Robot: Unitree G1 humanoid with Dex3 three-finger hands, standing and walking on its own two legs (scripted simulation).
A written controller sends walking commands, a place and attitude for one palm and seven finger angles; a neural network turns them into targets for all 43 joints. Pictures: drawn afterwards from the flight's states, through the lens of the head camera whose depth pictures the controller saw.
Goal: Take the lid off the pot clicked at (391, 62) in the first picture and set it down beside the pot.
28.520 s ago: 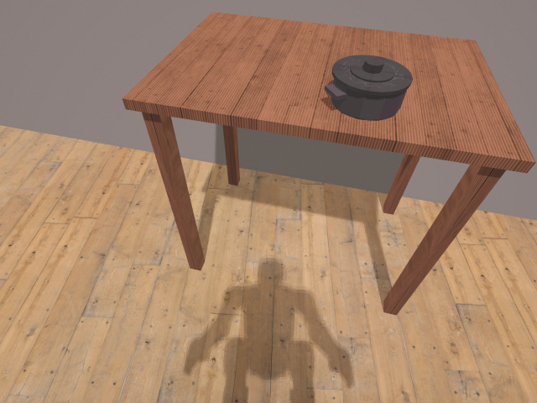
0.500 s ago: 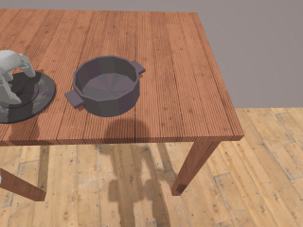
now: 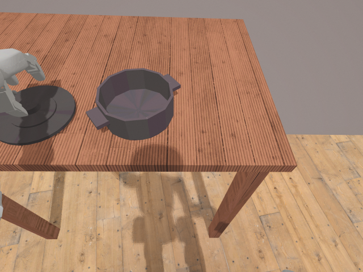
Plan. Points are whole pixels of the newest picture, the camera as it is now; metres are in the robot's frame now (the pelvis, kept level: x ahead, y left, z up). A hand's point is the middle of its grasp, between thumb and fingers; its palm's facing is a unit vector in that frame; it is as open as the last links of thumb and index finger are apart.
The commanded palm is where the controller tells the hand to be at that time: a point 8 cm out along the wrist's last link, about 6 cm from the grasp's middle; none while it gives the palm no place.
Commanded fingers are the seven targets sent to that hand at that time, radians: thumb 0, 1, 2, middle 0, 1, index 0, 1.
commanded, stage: raise the empty hand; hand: left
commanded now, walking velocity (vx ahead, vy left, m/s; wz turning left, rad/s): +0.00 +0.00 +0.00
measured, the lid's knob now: (29, 105) +0.45 +0.35 +0.10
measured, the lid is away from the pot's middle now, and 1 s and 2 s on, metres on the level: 0.24 0.24 0.24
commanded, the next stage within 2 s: draw the hand back to the body in 1.06 s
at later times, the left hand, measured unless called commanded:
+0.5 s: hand (2, 67) +0.45 +0.34 +0.21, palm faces -0.27 -0.11 -0.96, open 11.1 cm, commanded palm +0.44 +0.35 +0.28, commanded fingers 0.00 -0.12 0.86 -0.46 -0.66 -0.46 -0.66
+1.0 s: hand out of the picture +0.45 +0.34 +0.27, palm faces -0.16 -0.10 -0.98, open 11.1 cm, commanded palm +0.43 +0.35 +0.33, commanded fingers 0.00 -0.12 0.86 -0.46 -0.66 -0.46 -0.66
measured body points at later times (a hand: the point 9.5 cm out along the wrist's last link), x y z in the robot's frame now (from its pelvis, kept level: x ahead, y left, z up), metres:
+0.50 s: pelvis +0.01 +0.00 +0.00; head +0.06 +0.00 +0.45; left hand +0.46 +0.34 +0.26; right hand +0.09 -0.27 -0.12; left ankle +0.02 +0.06 -0.73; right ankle -0.01 -0.13 -0.73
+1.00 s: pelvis +0.02 -0.01 +0.01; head +0.06 -0.02 +0.46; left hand +0.45 +0.34 +0.32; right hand +0.12 -0.28 -0.12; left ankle +0.02 +0.06 -0.73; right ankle -0.01 -0.13 -0.73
